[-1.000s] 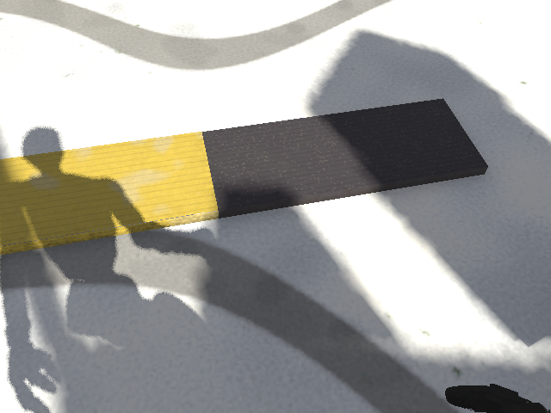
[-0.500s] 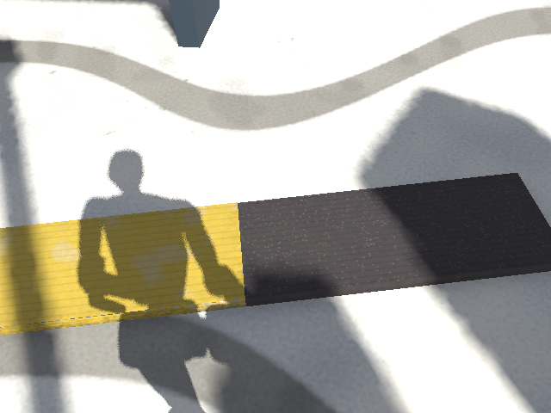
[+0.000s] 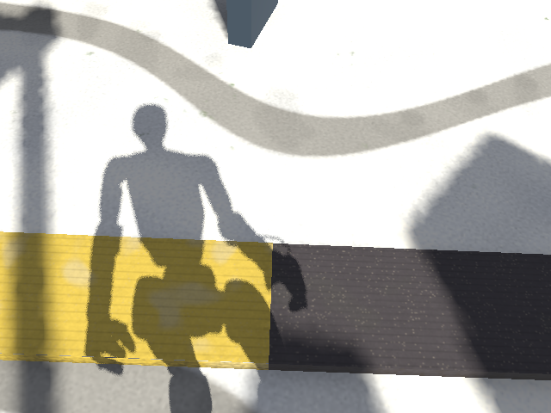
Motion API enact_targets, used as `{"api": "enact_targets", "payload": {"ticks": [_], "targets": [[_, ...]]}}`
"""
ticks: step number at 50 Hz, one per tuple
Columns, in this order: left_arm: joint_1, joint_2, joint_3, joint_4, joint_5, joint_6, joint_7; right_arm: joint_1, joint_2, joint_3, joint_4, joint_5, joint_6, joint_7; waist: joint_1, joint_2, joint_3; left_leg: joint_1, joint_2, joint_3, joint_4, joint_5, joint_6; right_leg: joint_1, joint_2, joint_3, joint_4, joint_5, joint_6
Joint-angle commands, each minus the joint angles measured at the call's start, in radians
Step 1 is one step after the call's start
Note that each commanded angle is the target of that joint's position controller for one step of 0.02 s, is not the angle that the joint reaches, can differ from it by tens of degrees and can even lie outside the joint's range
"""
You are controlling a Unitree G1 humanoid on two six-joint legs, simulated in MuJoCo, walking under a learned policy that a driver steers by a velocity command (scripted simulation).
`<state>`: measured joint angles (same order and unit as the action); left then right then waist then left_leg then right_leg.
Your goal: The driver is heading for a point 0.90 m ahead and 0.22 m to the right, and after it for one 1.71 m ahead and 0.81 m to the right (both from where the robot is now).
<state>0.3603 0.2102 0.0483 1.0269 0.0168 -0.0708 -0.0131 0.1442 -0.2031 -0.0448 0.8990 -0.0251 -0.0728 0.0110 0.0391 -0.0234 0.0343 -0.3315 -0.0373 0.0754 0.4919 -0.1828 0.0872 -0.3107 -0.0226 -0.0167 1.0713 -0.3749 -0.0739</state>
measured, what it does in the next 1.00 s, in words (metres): walks ahead: right foot, then left foot 0.04 m higher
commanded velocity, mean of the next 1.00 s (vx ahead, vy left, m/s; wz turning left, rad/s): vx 0.50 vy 0.00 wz -0.02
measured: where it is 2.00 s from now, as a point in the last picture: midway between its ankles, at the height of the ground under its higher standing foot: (341, 215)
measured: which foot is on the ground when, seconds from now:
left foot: down 0.00-0.44, up 0.46-0.98, down 1.00-1.00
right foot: up 0.00-0.42, down 0.44-1.00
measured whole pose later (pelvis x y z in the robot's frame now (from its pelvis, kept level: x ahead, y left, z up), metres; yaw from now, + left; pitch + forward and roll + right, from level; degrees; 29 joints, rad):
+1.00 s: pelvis +0.52 -0.01 +0.00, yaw -3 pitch +2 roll +0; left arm 0.52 0.15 0.02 1.07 0.02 -0.08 0.01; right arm 0.00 -0.15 -0.01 0.82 -0.02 -0.04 0.02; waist 0.05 0.00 0.04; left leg -0.62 0.02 0.11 0.75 -0.22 0.09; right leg 0.11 0.03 -0.02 0.26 -0.37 -0.05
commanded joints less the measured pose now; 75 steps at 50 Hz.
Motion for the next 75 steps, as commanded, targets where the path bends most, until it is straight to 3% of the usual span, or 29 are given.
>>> {"api": "enact_targets", "payload": {"ticks": [1,4,7,16,20,22,23,24,25,26,27,29,33,40,44,46,49,50,51,52,53,54,55,57,61,67,70,73,75], "targets": [[-0.015,0.077,0.022,-0.062,0.02,0.001,-0.013,0.113,-0.08,-0.017,0.009,0.014,-0.014,-0.009,-0.029,0.107,-0.02,0.243,0.261,-0.33,-0.322,0.04,0.1,-0.278,-0.085,0.049,0.033,0.097,-0.004],[-0.033,0.056,0.024,-0.062,0.024,0.026,-0.022,0.187,-0.085,-0.016,0.048,0.021,-0.03,-0.016,-0.012,0.097,-0.016,0.235,0.239,-0.25,-0.34,0.202,0.111,-0.272,-0.075,0.022,-0.009,0.141,0.027],[-0.155,0.052,0.022,-0.099,0.023,0.038,-0.024,0.246,-0.098,-0.016,0.075,0.022,-0.033,-0.019,-0.029,0.085,0.029,0.248,0.237,-0.221,-0.376,0.193,0.122,-0.359,-0.088,0.007,-0.094,0.235,0.053],[-0.419,0.043,-0.001,-0.2,0.007,0.025,-0.02,0.373,-0.098,-0.004,0.136,0.008,-0.032,-0.025,-0.088,0.09,0.079,0.37,0.239,-0.138,-0.339,0.423,0.113,-0.33,-0.039,-0.057,-0.433,0.354,0.029],[-0.326,0.065,0.011,-0.189,0.005,0.009,-0.006,0.351,-0.121,-0.01,0.15,-0.002,-0.026,-0.036,-0.028,0.095,0.037,0.428,0.256,-0.107,-0.175,0.751,0.089,-0.155,0.025,-0.083,-0.506,0.216,-0.032],[-0.035,0.106,0.036,-0.092,0.018,-0.01,0.012,0.317,-0.132,-0.012,0.143,0.003,-0.022,-0.032,0.089,0.061,-0.107,0.321,0.195,-0.056,0.167,0.765,0.055,0.206,0.05,-0.082,-0.598,0.252,-0.074],[0.137,0.2,0.06,-0.063,0.041,-0.016,0.024,0.33,-0.091,0.0,0.11,0.011,-0.024,-0.029,0.13,-0.05,-0.235,0.11,0.133,-0.016,0.48,0.382,0.034,0.457,-0.193,0.19,-0.609,0.192,-0.126],[0.136,0.269,0.074,-0.064,0.037,-0.007,0.016,0.452,-0.005,0.008,0.111,0.042,-0.02,-0.019,0.057,-0.252,-0.315,-0.213,-0.06,-0.026,0.808,-0.363,0.002,0.632,-0.425,0.676,-0.76,0.185,-0.272],[0.027,0.211,0.065,-0.08,-0.002,0.005,0.009,0.368,-0.093,-0.014,0.111,0.012,-0.011,-0.022,0.032,-0.065,-0.213,-0.285,0.014,-0.144,0.857,-0.287,0.019,0.514,-0.365,0.64,-0.803,0.064,-0.239],[-0.074,0.14,0.044,-0.101,-0.008,0.003,0.007,0.279,-0.095,-0.019,0.083,0.007,-0.015,-0.015,0.003,-0.026,-0.083,-0.304,0.056,-0.134,0.822,-0.187,0.021,0.366,-0.328,0.484,-0.828,0.048,-0.207],[-0.114,0.09,0.03,-0.102,-0.003,-0.003,0.004,0.24,-0.077,-0.017,0.074,0.007,-0.017,-0.012,-0.018,0.008,-0.025,-0.274,0.089,-0.128,0.77,-0.126,0.018,0.261,-0.281,0.386,-0.867,0.126,-0.178],[-0.09,0.038,0.012,-0.073,-0.002,-0.013,0.013,0.261,-0.039,-0.014,0.08,-0.013,0.007,0.0,-0.062,-0.027,-0.012,-0.209,0.116,-0.11,0.747,-0.091,-0.002,0.166,-0.211,0.257,-0.894,0.235,-0.138],[0.007,0.08,0.017,-0.029,-0.004,-0.035,0.016,0.19,-0.025,-0.015,0.052,-0.016,0.036,0.013,-0.075,-0.019,0.016,-0.291,0.137,-0.076,0.705,-0.022,-0.037,0.146,-0.181,0.163,-0.925,0.362,-0.144],[0.187,0.061,0.001,0.015,0.003,-0.031,0.026,-0.086,-0.023,-0.005,-0.062,-0.019,0.048,0.009,-0.016,-0.012,0.067,-0.607,0.167,-0.024,0.686,0.02,-0.072,0.316,-0.18,0.14,-0.938,0.455,-0.159],[0.202,0.054,-0.006,0.005,0.004,-0.024,0.034,-0.22,0.005,0.021,-0.13,-0.005,0.049,0.018,0.007,-0.026,0.104,-0.472,0.135,0.019,0.405,0.032,-0.062,0.284,-0.168,0.11,-0.98,0.534,-0.146],[0.219,0.082,-0.003,0.014,0.004,-0.021,0.033,-0.207,0.0,0.021,-0.141,0.0,0.042,0.016,0.0,-0.056,0.082,-0.4,0.088,0.054,0.352,-0.034,-0.032,0.343,-0.19,0.101,-0.933,0.731,-0.151],[0.167,0.11,-0.001,0.005,0.008,-0.019,0.029,0.019,-0.051,-0.003,-0.094,0.016,0.019,-0.002,-0.117,-0.09,-0.037,-0.089,-0.016,0.069,0.232,-0.127,0.028,0.359,-0.18,0.069,-0.659,1.193,-0.111],[0.116,0.115,0.0,-0.013,0.001,-0.019,0.024,0.194,-0.091,-0.021,-0.044,0.015,0.003,-0.01,-0.203,-0.065,-0.129,0.149,0.004,0.023,0.122,-0.041,0.048,0.276,-0.148,0.04,-0.444,1.109,-0.08],[0.138,0.044,-0.017,-0.069,-0.035,-0.023,0.012,0.321,-0.212,-0.056,-0.03,-0.017,-0.01,-0.022,-0.218,0.076,-0.29,0.459,0.263,-0.329,-0.002,-0.274,0.116,-0.002,-0.054,-0.004,-0.111,0.731,-0.034],[0.178,0.015,-0.013,-0.097,-0.035,-0.018,0.009,0.337,-0.266,-0.071,-0.031,-0.017,0.001,-0.014,-0.176,0.243,-0.386,0.573,0.49,-0.778,-0.216,-0.329,0.182,-0.23,0.098,0.002,0.165,-0.078,-0.026],[0.132,0.079,0.013,-0.094,-0.006,-0.006,0.013,0.223,-0.209,-0.057,-0.043,0.0,0.008,-0.012,-0.12,0.13,-0.266,0.437,0.467,-0.765,-0.248,-0.356,0.166,-0.283,0.028,0.1,0.289,-0.023,-0.047],[0.076,0.066,0.017,-0.113,-0.004,0.002,0.012,0.125,-0.13,-0.038,-0.056,0.003,0.007,-0.013,-0.085,0.041,-0.116,0.275,0.441,-0.589,-0.26,-0.359,0.142,-0.3,-0.014,0.081,0.282,0.045,-0.05],[0.042,0.047,0.019,-0.121,-0.008,0.008,0.009,0.071,-0.083,-0.027,-0.054,0.002,-0.001,-0.012,-0.061,0.022,-0.043,0.178,0.392,-0.451,-0.295,-0.277,0.105,-0.288,-0.047,0.07,0.236,0.088,-0.05],[0.086,0.025,0.026,-0.118,0.007,0.033,0.004,0.069,-0.018,-0.012,-0.026,0.005,-0.017,-0.018,-0.004,0.077,0.0,0.069,0.324,-0.241,-0.316,-0.113,0.052,-0.223,-0.077,0.073,0.199,0.121,-0.039],[-0.009,0.017,0.029,-0.165,0.007,0.069,-0.006,0.145,-0.055,-0.027,0.007,0.006,-0.045,-0.022,-0.001,0.086,0.025,0.101,0.301,-0.069,-0.37,0.012,0.047,-0.296,-0.088,0.054,0.104,0.199,-0.013],[-0.23,0.026,0.021,-0.246,0.008,0.067,-0.033,0.213,-0.09,-0.027,0.018,0.007,-0.049,-0.028,-0.049,0.082,0.051,0.223,0.279,0.088,-0.38,0.173,0.052,-0.365,-0.078,-0.015,-0.226,0.374,0.015],[-0.332,0.026,0.013,-0.284,0.013,0.066,-0.048,0.268,-0.117,-0.034,0.035,0.008,-0.046,-0.035,-0.088,0.09,0.062,0.298,0.296,0.143,-0.378,0.242,0.052,-0.324,-0.061,-0.083,-0.363,0.38,0.004],[-0.341,0.051,0.021,-0.293,0.022,0.064,-0.054,0.291,-0.128,-0.039,0.044,0.002,-0.034,-0.04,-0.08,0.093,0.058,0.413,0.324,0.187,-0.299,0.401,0.045,-0.318,-0.048,-0.1,-0.396,0.337,-0.034],[-0.319,0.067,0.029,-0.291,0.025,0.067,-0.05,0.277,-0.155,-0.045,0.041,0.004,-0.02,-0.043,-0.056,0.116,0.036,0.441,0.329,0.219,-0.199,0.676,0.035,-0.231,0.005,-0.138,-0.418,0.22,-0.068]]}}
Keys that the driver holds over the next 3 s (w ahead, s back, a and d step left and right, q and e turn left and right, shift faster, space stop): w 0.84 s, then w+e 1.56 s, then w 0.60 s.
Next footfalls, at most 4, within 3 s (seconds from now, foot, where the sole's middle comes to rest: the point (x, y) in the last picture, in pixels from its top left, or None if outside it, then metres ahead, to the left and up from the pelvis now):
0.44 right None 0.39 -0.11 -0.77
1.00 left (259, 314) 0.71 0.08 -0.73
1.58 right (350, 256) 0.90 -0.17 -0.73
2.10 left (354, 171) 1.27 -0.21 -0.77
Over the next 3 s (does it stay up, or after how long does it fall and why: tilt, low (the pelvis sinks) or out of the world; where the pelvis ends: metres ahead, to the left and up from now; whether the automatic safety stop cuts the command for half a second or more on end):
stays up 1.38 -0.55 0.01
